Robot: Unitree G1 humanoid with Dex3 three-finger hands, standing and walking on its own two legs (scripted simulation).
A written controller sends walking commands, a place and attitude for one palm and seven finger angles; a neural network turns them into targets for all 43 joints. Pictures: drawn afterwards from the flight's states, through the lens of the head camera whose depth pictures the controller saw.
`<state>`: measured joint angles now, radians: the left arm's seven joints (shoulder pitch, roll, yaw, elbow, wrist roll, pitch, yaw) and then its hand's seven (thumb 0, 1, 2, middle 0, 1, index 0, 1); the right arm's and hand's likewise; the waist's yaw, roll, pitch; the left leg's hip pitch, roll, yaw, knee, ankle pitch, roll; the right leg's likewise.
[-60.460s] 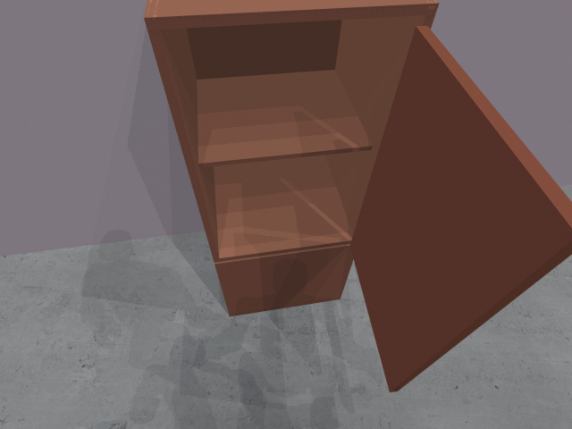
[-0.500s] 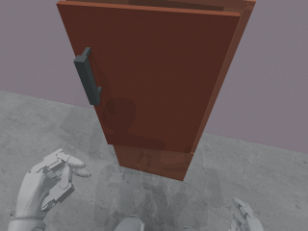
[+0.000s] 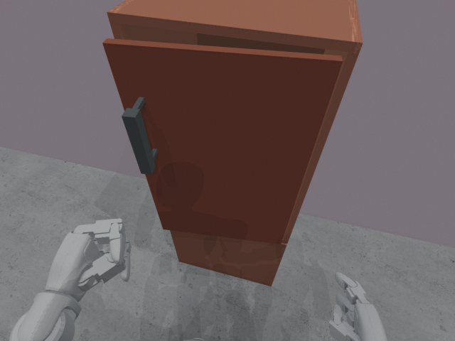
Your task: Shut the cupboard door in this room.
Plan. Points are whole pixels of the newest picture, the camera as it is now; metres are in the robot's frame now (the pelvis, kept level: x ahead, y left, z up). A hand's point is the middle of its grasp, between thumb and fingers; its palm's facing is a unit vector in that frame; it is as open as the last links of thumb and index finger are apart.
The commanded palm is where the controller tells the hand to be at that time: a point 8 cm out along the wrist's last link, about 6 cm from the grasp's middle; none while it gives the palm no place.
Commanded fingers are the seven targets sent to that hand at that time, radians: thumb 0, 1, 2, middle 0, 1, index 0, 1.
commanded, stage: raise the hand and make a fist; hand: left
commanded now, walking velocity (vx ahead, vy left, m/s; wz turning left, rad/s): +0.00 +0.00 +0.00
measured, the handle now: (144, 137) +0.46 +0.21 +0.11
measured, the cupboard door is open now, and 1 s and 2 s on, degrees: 7 7 7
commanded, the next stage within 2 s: bring the fist close to the handle in 0.50 s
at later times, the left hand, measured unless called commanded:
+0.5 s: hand (127, 234) +0.24 +0.17 +0.12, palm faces -0.01 -1.00 -0.06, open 3.1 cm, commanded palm +0.22 +0.22 +0.11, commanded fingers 0.00 0.90 0.90 -1.30 -1.50 -1.30 -1.50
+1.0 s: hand (138, 215) +0.28 +0.17 +0.11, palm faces -0.08 -1.00 -0.04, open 3.1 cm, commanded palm +0.26 +0.23 +0.11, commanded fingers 0.00 0.90 0.90 -1.30 -1.50 -1.30 -1.50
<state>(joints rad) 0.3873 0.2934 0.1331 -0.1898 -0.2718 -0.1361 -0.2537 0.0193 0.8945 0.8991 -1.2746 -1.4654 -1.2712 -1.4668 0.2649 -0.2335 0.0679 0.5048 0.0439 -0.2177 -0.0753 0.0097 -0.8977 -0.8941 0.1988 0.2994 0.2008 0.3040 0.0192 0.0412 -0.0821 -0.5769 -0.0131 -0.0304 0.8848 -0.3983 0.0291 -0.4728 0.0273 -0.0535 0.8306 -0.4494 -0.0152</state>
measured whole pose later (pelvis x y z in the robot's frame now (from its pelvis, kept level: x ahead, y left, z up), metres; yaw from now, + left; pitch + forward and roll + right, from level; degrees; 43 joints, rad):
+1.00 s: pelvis +0.00 -0.02 +0.01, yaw -1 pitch +4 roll -1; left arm 0.08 0.29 0.20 0.10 -0.30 -0.13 -0.31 0.02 0.89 0.90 -1.30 -1.50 -1.30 -1.50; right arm 0.26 -0.26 0.05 0.59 0.05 -0.20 -0.10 0.01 -0.90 -0.89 0.20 0.30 0.20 0.30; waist 0.00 0.04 -0.06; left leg -0.50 -0.01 -0.02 0.78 -0.35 0.01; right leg -0.42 0.03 -0.04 0.76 -0.42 -0.03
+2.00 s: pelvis +0.01 -0.01 +0.01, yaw -2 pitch +6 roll +0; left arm -0.20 0.33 0.29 0.42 -0.27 -0.20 -0.31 0.02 0.89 0.90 -1.30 -1.50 -1.30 -1.50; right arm 0.28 -0.27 0.02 0.60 0.05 -0.11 -0.08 0.01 -0.90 -0.89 0.20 0.30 0.20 0.30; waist -0.01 0.03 -0.07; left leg -0.51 0.00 0.00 0.75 -0.35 0.01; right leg -0.43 0.04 -0.02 0.74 -0.41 -0.03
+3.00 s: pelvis -0.02 +0.00 +0.00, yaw +2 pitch +11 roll -2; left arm -0.79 0.43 0.13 1.00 -0.25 -0.27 -0.46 -0.05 0.95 1.12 -1.30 -1.50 -1.30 -1.50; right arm 0.30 -0.29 0.04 0.70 0.05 -0.12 -0.09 0.01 -0.90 -0.89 0.20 0.30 0.20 0.30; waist -0.04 0.02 -0.05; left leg -0.72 -0.04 -0.06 0.87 -0.34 0.03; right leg -0.61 0.00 -0.08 0.84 -0.41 -0.01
